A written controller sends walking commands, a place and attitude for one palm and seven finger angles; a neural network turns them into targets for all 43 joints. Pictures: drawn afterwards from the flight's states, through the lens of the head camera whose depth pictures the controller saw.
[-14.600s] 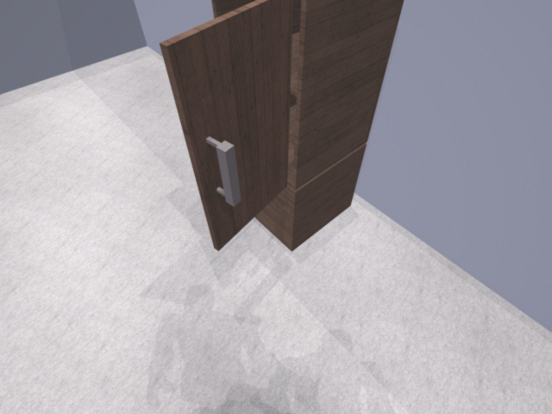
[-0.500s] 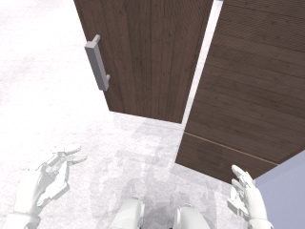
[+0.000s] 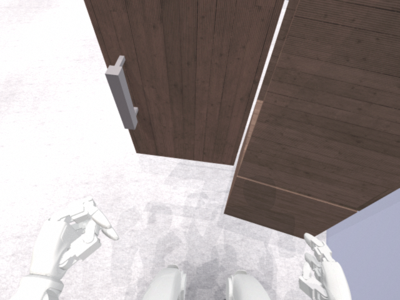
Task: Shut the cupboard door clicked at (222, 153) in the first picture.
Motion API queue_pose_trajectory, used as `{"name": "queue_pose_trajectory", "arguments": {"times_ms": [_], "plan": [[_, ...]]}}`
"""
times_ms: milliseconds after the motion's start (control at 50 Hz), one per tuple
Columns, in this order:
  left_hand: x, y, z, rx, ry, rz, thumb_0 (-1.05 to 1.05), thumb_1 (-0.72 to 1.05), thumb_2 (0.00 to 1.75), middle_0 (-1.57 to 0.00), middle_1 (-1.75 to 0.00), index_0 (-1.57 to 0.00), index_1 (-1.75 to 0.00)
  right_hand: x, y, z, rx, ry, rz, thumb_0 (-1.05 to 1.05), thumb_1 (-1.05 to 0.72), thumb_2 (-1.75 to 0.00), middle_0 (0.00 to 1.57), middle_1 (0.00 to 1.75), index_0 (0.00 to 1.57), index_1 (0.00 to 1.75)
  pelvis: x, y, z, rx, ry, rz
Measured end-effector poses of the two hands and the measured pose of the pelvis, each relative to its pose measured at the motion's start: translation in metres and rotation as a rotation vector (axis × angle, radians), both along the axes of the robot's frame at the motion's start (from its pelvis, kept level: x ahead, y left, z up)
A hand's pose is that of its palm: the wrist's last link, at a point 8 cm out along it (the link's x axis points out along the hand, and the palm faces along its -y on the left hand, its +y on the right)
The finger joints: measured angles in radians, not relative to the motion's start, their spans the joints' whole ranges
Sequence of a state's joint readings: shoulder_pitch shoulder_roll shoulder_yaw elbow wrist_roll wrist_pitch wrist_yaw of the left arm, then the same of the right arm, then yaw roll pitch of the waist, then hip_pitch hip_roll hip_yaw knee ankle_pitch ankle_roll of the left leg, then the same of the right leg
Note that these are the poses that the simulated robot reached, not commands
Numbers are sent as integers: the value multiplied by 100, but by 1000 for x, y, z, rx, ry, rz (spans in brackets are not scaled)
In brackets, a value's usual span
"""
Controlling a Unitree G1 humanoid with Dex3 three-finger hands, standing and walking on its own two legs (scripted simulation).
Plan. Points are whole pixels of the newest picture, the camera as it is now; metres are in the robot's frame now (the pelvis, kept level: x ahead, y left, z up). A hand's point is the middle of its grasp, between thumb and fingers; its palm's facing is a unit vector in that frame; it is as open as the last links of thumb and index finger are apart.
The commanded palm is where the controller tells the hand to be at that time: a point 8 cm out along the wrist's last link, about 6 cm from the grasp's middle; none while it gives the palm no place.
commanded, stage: raise the hand and make a fist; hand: left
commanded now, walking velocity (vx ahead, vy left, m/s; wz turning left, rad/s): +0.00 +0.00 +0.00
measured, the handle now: (126, 94) +0.53 +0.21 +0.06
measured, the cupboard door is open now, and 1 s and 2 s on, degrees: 100 100 100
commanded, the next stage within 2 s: bring the fist close to the handle in 0.86 s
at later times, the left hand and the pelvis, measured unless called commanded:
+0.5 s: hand (91, 228) +0.23 +0.20 +0.06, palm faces -0.05 -1.00 -0.03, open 3.1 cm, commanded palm +0.20 +0.25 +0.06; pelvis +0.01 +0.01 +0.01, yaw +0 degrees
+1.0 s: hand (106, 228) +0.23 +0.18 +0.06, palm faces -0.05 -1.00 -0.03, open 3.1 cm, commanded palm +0.22 +0.23 +0.06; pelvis +0.01 -0.01 +0.01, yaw +0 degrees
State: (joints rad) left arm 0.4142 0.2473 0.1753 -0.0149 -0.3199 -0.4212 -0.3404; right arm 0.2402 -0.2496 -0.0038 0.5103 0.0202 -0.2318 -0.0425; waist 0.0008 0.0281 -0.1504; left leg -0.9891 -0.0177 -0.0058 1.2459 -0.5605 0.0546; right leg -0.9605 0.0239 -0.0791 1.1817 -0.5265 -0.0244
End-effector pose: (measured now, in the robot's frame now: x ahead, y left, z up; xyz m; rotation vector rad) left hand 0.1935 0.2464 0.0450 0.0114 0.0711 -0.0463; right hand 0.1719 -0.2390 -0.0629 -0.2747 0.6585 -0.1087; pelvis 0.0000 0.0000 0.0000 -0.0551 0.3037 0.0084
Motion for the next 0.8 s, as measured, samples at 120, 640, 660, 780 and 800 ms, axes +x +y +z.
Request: {"name": "queue_pose_trajectory", "arguments": {"times_ms": [120,640,660,780,800], "plan": [[4,7,7,4,-5,8,2,90,90,-111,-129,-110,-129,19,21,10,23,-35,39,1,-90,-90,20,30,20,30,3,7,4,-10,-4,6],[17,0,17,13,-7,-5,2,90,90,-130,-150,-129,-150,-3,7,11,23,33,5,1,-90,-90,21,30,20,30,6,1,12,-4,-19,5],[17,-1,16,12,-5,-5,2,90,90,-130,-150,-129,-150,-4,6,11,22,34,3,1,-90,-90,20,30,20,30,6,0,12,-2,-19,4],[17,-9,15,10,-14,-4,2,90,90,-130,-150,-130,-150,-2,-2,10,19,31,-2,1,-90,-90,20,30,20,30,7,-6,10,2,-17,3],[17,-10,15,10,-16,-4,2,90,90,-130,-150,-130,-150,-1,-2,9,19,29,-2,1,-90,-90,20,30,20,30,7,-7,10,3,-17,3]]}}
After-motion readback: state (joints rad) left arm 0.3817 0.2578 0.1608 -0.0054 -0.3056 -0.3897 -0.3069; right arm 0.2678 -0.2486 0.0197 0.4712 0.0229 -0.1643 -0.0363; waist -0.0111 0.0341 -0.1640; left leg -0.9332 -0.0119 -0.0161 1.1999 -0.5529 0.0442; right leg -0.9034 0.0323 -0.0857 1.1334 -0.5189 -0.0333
